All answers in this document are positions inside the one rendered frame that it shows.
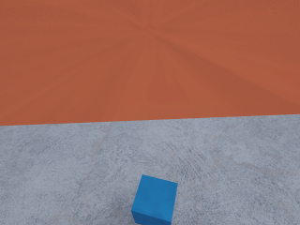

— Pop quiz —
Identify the carton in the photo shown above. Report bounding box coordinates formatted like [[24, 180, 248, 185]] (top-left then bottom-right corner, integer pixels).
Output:
[[131, 174, 178, 225]]

